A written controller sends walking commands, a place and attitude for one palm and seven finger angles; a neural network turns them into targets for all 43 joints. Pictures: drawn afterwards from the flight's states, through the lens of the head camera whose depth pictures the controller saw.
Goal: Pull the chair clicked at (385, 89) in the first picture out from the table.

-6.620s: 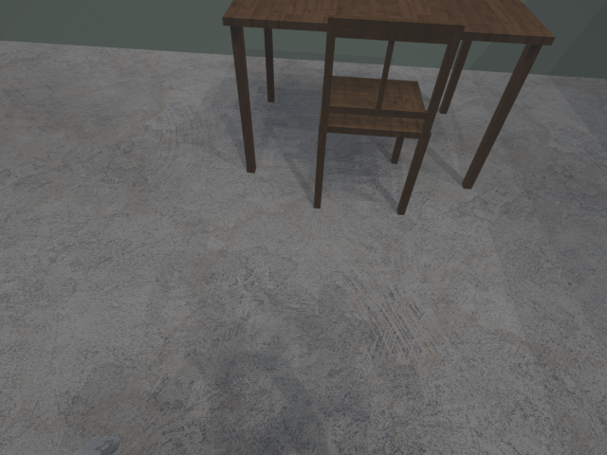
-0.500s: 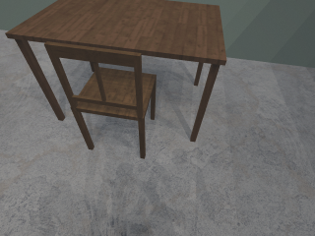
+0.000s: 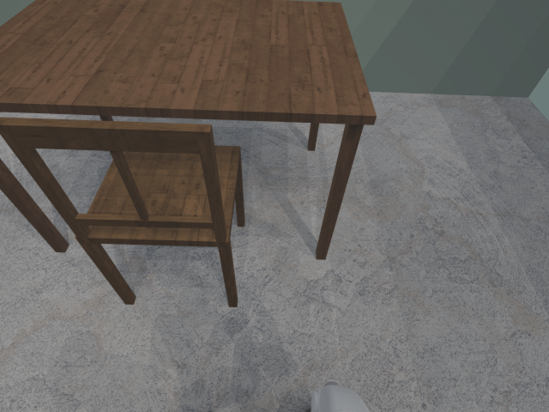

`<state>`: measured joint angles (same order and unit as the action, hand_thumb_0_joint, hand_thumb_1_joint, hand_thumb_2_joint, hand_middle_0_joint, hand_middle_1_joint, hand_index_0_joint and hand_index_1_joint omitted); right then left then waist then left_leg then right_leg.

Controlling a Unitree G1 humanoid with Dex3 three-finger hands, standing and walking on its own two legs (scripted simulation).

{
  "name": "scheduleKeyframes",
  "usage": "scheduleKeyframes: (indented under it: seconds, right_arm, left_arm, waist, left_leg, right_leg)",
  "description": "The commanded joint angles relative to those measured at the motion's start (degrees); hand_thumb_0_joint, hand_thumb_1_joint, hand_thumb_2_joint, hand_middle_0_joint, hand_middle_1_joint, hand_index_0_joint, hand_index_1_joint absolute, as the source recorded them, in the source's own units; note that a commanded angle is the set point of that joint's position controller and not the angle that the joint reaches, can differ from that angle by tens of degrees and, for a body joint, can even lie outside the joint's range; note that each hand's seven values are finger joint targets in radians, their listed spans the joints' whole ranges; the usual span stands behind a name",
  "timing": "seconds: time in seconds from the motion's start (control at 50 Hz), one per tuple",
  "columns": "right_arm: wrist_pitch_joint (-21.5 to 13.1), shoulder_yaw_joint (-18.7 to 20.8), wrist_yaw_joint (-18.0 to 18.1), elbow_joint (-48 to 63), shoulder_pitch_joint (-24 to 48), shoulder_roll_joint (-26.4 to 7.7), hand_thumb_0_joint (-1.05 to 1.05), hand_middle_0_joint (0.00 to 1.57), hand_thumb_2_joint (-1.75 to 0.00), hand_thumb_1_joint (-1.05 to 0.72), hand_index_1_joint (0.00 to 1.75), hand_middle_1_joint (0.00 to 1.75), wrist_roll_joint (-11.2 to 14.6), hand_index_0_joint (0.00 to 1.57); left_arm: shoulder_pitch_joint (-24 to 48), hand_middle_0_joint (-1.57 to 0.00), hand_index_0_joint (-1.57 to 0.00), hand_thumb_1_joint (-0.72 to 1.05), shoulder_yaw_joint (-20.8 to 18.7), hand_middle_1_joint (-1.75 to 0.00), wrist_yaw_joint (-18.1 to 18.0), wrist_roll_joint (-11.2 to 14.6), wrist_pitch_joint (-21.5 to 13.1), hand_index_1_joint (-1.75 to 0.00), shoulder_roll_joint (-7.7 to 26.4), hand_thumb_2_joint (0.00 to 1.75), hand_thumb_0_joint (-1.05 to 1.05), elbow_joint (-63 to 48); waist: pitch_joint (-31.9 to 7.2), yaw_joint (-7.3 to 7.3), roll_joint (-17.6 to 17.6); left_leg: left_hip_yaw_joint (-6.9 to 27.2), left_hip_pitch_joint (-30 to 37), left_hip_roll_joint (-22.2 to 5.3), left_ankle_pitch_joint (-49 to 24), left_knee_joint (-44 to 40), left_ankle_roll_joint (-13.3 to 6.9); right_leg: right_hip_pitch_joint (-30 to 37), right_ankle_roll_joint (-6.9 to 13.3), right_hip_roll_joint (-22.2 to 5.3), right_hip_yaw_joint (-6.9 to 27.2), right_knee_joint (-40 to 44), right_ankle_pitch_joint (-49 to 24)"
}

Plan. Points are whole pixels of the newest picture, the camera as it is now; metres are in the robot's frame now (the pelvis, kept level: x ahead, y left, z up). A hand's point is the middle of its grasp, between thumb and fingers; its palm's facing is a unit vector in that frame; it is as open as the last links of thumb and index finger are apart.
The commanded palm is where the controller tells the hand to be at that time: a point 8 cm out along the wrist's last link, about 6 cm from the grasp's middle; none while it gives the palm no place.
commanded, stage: take the last steps up to it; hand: left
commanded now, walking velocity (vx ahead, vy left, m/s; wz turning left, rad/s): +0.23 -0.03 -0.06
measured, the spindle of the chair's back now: (131, 186) +0.61 +0.35 -0.11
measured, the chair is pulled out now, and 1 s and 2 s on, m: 0.00 0.00 0.00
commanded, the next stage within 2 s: come to a stop and stand still in 0.18 s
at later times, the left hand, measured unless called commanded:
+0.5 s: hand (186, 387) +0.20 +0.15 -0.18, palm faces +0.02 -0.98 -0.21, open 7.3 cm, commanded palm none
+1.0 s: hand out of the picture +0.16 +0.10 -0.16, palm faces -0.02 -0.97 -0.26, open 7.4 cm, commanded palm none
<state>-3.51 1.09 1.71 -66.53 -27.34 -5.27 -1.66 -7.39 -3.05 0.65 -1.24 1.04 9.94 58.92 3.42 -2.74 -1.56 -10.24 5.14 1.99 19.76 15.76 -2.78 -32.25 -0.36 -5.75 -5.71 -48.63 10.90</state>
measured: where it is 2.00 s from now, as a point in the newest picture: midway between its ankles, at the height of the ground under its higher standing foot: outside the picture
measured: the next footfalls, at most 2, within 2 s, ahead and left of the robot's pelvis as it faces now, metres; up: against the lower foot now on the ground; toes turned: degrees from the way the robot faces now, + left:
right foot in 0.12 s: +0.19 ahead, -0.12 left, +0.00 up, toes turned -9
left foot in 0.50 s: +0.27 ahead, +0.10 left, +0.00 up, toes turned +2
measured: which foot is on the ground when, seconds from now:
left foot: down 0.00-0.12, up 0.14-0.48, down 0.50-0.82, up 0.84-1.00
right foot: up 0.00-0.10, down 0.12-0.54, up 0.56-0.78, down 0.80-1.00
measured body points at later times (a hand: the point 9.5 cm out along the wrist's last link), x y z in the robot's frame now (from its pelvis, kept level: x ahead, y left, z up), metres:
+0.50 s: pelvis +0.16 -0.02 +0.00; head +0.18 -0.03 +0.44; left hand +0.20 +0.21 -0.16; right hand +0.23 -0.27 -0.16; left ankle +0.23 +0.10 -0.74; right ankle +0.15 -0.11 -0.74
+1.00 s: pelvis +0.13 -0.08 +0.00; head +0.14 -0.12 +0.45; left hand +0.16 +0.15 -0.14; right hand +0.17 -0.32 -0.17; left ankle +0.13 +0.07 -0.70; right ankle +0.11 -0.15 -0.74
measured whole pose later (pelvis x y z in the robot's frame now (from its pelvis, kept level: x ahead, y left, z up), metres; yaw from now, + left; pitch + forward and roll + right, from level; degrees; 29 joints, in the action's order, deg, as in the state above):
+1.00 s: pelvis +0.13 -0.08 +0.00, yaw -4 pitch -1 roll +2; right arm 3.4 3.5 0.9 -59.5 -9.7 -11.3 -0.7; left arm -15.6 -1.1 -1.5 -1.4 0.9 7.7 58.9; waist 2.9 0.2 2.3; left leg -0.9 -20.1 -1.1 24.3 46.4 1.5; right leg -12.7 3.8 -0.5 -3.9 -30.5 17.1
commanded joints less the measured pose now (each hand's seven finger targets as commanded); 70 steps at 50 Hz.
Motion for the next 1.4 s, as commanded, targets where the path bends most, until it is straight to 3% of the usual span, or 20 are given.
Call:
scheduleKeyframes:
  seconds: [0.0, 0.04, 0.08, 0.12, 0.14, 0.18, 0.24, 0.4, 0.46, 0.52, 0.64, 0.72, 0.76, 0.8, 0.82, 0.88, 1.0, 1.08, 1.16, 1.38]
  right_arm:
    - [-0.5, 1.4, 0.8, -0.1, -6.5, -8.7, 0.0, 0.2, -0.9, -0.9, 0.3, 0.3, -0.1, 0.2]
    - [-0.3, 1.6, 0.8, 0.0, -5.4, -9.9, 0.0, 0.2, -0.9, -0.9, 0.3, 0.3, 0.3, 0.2]
    - [-0.5, 1.7, 0.4, 0.8, -2.4, -10.0, 0.0, 0.2, -0.9, -0.9, 0.3, 0.3, 1.3, 0.2]
    - [-0.7, 1.6, 0.2, 3.5, -2.7, -5.8, 0.0, 0.2, -0.9, -0.9, 0.3, 0.3, 2.3, 0.2]
    - [-0.1, 1.6, 0.0, 4.4, 1.1, -6.0, 0.0, 0.2, -0.9, -0.9, 0.3, 0.3, 1.9, 0.2]
    - [1.1, 1.8, -0.6, 5.2, 4.2, -5.1, 0.0, 0.2, -0.9, -0.9, 0.3, 0.3, 0.9, 0.2]
    - [2.8, 1.5, -0.8, 4.0, -0.1, -3.2, 0.0, 0.2, -0.9, -0.9, 0.3, 0.3, 0.3, 0.2]
    - [3.4, 0.4, -0.2, 5.8, 8.2, -4.4, 0.0, 0.2, -0.9, -0.9, 0.3, 0.3, 1.2, 0.2]
    - [3.4, 1.7, -0.1, 7.0, 9.0, -9.2, 0.0, 0.2, -0.9, -0.9, 0.3, 0.3, 1.0, 0.2]
    - [3.9, 2.6, 0.8, 9.2, 11.7, -14.1, 0.0, 0.2, -0.9, -0.9, 0.3, 0.3, 0.7, 0.2]
    - [4.8, 3.8, 0.9, 13.3, 18.9, -14.9, 0.0, 0.2, -0.9, -0.9, 0.3, 0.3, 0.2, 0.2]
    - [5.0, 4.3, 0.1, 13.3, 19.4, -14.6, 0.0, 0.2, -0.9, -0.9, 0.3, 0.3, 0.2, 0.2]
    - [5.2, 4.2, -0.3, 13.4, 19.1, -12.9, 0.0, 0.2, -0.9, -0.9, 0.3, 0.3, 1.0, 0.2]
    - [5.8, 3.1, -1.2, 15.3, 20.1, -7.4, 0.0, 0.2, -0.9, -0.9, 0.3, 0.3, 1.5, 0.2]
    - [6.5, 3.1, -0.9, 15.7, 22.7, -7.9, 0.0, 0.2, -0.9, -0.9, 0.3, 0.3, 0.9, 0.2]
    - [6.2, 2.9, -0.8, 11.4, 18.0, -7.5, 0.0, 0.2, -0.9, -0.9, 0.3, 0.3, 1.2, 0.2]
    - [4.8, 1.6, -0.2, 8.5, 16.3, -6.6, 0.0, 0.2, -0.9, -0.9, 0.3, 0.3, 1.5, 0.2]
    - [3.4, 0.6, 0.5, 4.3, 10.4, -7.7, 0.0, 0.2, -0.9, -0.9, 0.3, 0.3, 1.1, 0.2]
    - [3.4, -0.1, 0.9, 2.4, 10.5, -7.8, 0.0, 0.2, -0.9, -0.9, 0.3, 0.3, 1.0, 0.2]
    - [4.1, -0.4, 0.6, 1.6, 3.2, -5.4, 0.0, 0.2, -0.9, -0.9, 0.3, 0.3, 0.4, 0.2]
  left_arm:
    - [6.4, -0.2, -0.2, 0.9, 0.4, -0.3, 0.1, 0.2, -2.3, -0.3, 0.7, 0.9, 0.0, -5.5]
    - [-0.2, -0.2, -0.2, 0.9, 0.1, -0.3, -0.2, 0.1, -3.0, -0.3, 1.7, 0.9, 0.0, -3.6]
    - [-14.6, -0.2, -0.2, 0.9, -1.3, -0.3, -0.5, -0.1, -4.0, -0.3, 5.2, 0.9, 0.0, 0.6]
    - [-24.0, -0.2, -0.2, 0.9, -2.8, -0.3, -1.3, 0.9, -4.5, -0.3, 13.5, 0.9, 0.0, 2.9]
    - [-19.6, -0.2, -0.2, 0.9, -2.8, -0.3, -1.5, 1.0, -4.3, -0.3, 13.3, 0.9, 0.0, 1.4]
    - [-9.0, -0.2, -0.2, 0.9, -1.4, -0.3, -2.2, 1.0, -4.0, -0.3, 7.5, 0.9, 0.0, -1.1]
    - [-5.5, -0.2, -0.2, 0.9, -0.1, -0.3, -2.3, 0.2, -4.9, -0.3, 4.0, 0.9, 0.0, -1.2]
    - [-7.1, -0.2, -0.2, 0.9, 0.0, -0.3, -2.8, 0.4, -2.8, -0.3, 6.1, 0.9, 0.0, 0.0]
    - [-8.7, -0.2, -0.2, 0.9, -0.3, -0.3, -3.0, 0.6, -1.1, -0.3, 5.9, 0.9, 0.0, -0.6]
    - [-11.3, -0.2, -0.2, 0.9, 0.1, -0.3, -3.3, 1.0, 0.2, -0.3, 4.2, 0.9, 0.0, -1.9]
    - [-11.5, -0.2, -0.2, 0.9, -1.0, -0.3, -2.7, 0.6, 1.2, -0.3, 4.2, 0.9, 0.0, -3.3]
    - [-13.2, -0.2, -0.2, 0.9, -0.4, -0.3, -2.3, 0.5, 0.5, -0.3, 2.9, 0.9, 0.0, -3.5]
    - [-16.6, -0.2, -0.2, 0.9, -0.4, -0.3, -2.5, -0.1, -0.3, -0.3, 4.6, 0.9, 0.0, -2.4]
    - [-10.8, -0.2, -0.2, 0.9, -0.8, -0.3, -2.5, -0.5, -0.8, -0.3, 11.7, 0.9, 0.0, -4.2]
    - [-10.2, -0.2, -0.2, 0.9, -1.1, -0.3, -2.7, -0.6, -1.2, -0.3, 10.9, 0.9, 0.0, -4.7]
    - [-5.7, -0.2, -0.2, 0.9, -0.1, -0.3, -2.8, -0.4, -1.5, -0.3, 7.8, 0.9, 0.0, -4.1]
    - [-11.3, -0.2, -0.2, 0.9, 0.1, -0.3, -3.0, 0.1, -2.0, -0.3, 7.2, 0.9, 0.0, -0.7]
    - [-10.1, -0.2, -0.2, 0.9, 0.7, -0.3, -3.0, 1.3, -1.9, -0.3, 4.8, 0.9, 0.0, 1.1]
    - [-8.7, -0.2, -0.2, 0.9, 0.9, -0.3, -2.8, 1.3, -1.3, -0.3, 5.0, 0.9, 0.0, 2.8]
    - [-10.4, -0.2, -0.2, 0.9, 1.0, -0.3, -2.5, 1.0, -1.1, -0.3, 3.7, 0.9, 0.0, 4.2]
  waist:
    - [6.3, -0.4, 7.3]
    - [1.9, 2.37, 7.5]
    - [-5.8, 9.02, 5.3]
    - [-14.2, 9.44, -5.4]
    - [-13.2, 9.27, -4.3]
    - [-2.6, 4.34, 2.8]
    - [-2.1, -0.12, -1.7]
    - [-5.2, 2.18, -5.1]
    - [-4.3, 2.05, 1.8]
    - [-4.5, 2.5, 16.9]
    - [-8.7, 3.17, 10.5]
    - [-9.4, 3.26, 12.7]
    - [-8.6, 4.54, 5.7]
    - [-2.5, 3.07, -11.7]
    - [-1.2, 4.67, -14.4]
    - [-0.7, 1.32, -6.9]
    - [-4.6, 4.13, -6.3]
    - [-5.6, 3.17, 1.8]
    - [-3.2, 3.87, 7.6]
    - [3.2, 2.63, 0.9]
  left_leg:
    - [6.8, 0.3, -18.3, -50.3, 1.4, -5.0]
    - [5.4, -1.1, -17.4, -62.0, 9.4, -3.8]
    - [2.9, -12.6, -13.9, -52.0, 25.7, -1.4]
    - [3.0, -33.5, -2.0, 14.7, 60.6, 1.9]
    - [10.3, -34.6, -4.7, 12.8, 63.7, 1.0]
    - [11.6, -34.9, -8.8, 3.7, 60.2, 1.0]
    - [9.2, -29.0, -9.2, 0.8, 49.2, 2.8]
    - [7.2, -20.7, -5.2, -7.2, 19.0, 5.3]
    - [11.0, -11.4, -10.2, -34.8, 10.8, 3.0]
    - [22.0, -13.6, -23.3, -53.1, 4.2, -7.3]
    - [16.9, -12.7, -20.8, -39.9, 6.6, -8.5]
    - [15.5, -15.8, -17.9, -26.8, 6.8, -6.0]
    - [12.9, -20.0, -12.8, -16.2, 13.2, -1.7]
    - [7.9, -27.0, -3.4, 7.3, 24.4, 4.0]
    - [11.3, -27.3, -3.9, 10.4, 30.6, 3.4]
    - [11.1, -26.4, -3.9, 5.2, 36.6, 3.5]
    - [9.2, -22.8, -4.1, 4.0, 20.0, 4.3]
    - [13.4, -9.9, -8.6, -18.7, 5.1, 2.1]
    - [13.2, -14.6, -9.4, -13.7, 4.4, 1.9]
    - [11.2, -18.3, -6.1, -1.6, 3.2, 1.9]
  right_leg:
    - [-1.9, 2.5, 2.6, -2.4, 8.7, 3.2]
    - [9.4, 3.9, 6.1, -4.8, 12.9, 3.0]
    - [31.9, 6.2, 4.4, -1.8, 17.8, -7.1]
    - [45.8, 19.8, -21.7, 29.8, 25.9, -31.7]
    - [38.7, 19.4, -20.1, 30.6, 29.9, -19.9]
    - [22.8, 14.6, -15.0, 19.3, 34.0, -8.2]
    - [14.4, 11.1, -10.2, 8.5, 35.9, -12.9]
    - [21.8, 8.6, -6.1, 4.8, 26.4, -32.5]
    - [15.9, 3.7, -2.5, 4.0, 18.7, -18.5]
    - [13.3, -0.5, 4.5, 1.3, 3.1, 19.9]
    - [8.5, -1.0, 4.0, 6.0, -10.3, 20.4]
    - [16.0, -0.8, 3.9, 2.6, 7.6, 15.3]
    - [22.6, -0.8, 3.2, 3.9, 25.2, 1.9]
    - [14.5, 7.5, -13.9, 21.7, 34.4, -2.5]
    - [11.2, 9.7, -13.8, 23.5, 35.0, -5.9]
    - [14.5, 9.7, -8.5, 14.3, 30.3, -16.8]
    - [26.8, 10.0, -7.5, 13.4, 27.6, -26.8]
    - [22.1, 3.7, -2.2, 10.3, 26.6, -14.7]
    - [25.0, 2.2, -0.4, 8.8, 29.4, -6.5]
    - [17.9, 2.3, -0.8, 11.6, 36.7, 14.2]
